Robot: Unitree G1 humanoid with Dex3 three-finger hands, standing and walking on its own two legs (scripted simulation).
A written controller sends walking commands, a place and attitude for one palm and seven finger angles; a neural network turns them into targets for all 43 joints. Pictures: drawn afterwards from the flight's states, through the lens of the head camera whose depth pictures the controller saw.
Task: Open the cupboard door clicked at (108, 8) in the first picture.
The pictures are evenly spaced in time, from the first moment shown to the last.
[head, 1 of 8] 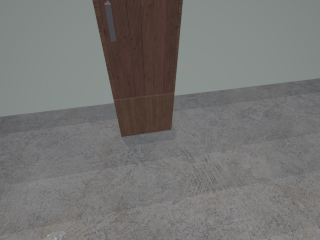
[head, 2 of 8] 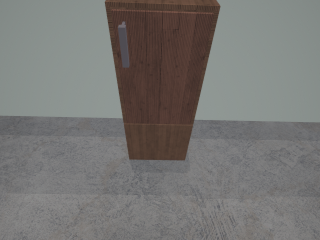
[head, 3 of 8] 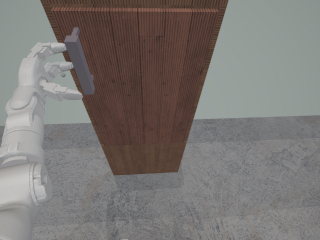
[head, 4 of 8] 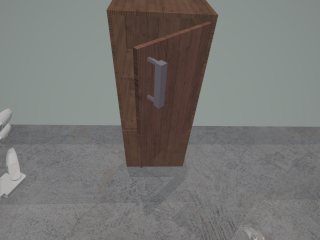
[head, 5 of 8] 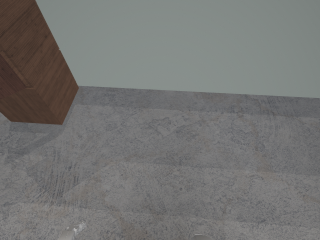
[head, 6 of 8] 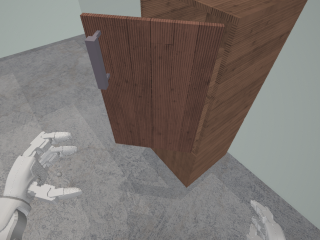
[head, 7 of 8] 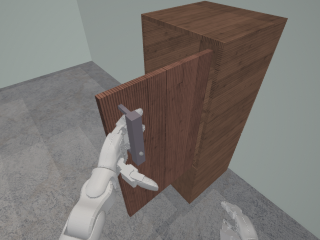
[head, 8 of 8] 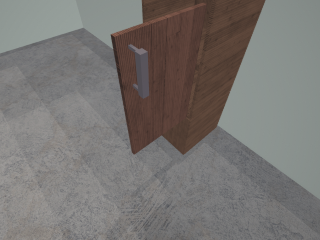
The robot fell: no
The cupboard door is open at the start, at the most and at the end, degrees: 0 92 89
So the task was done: yes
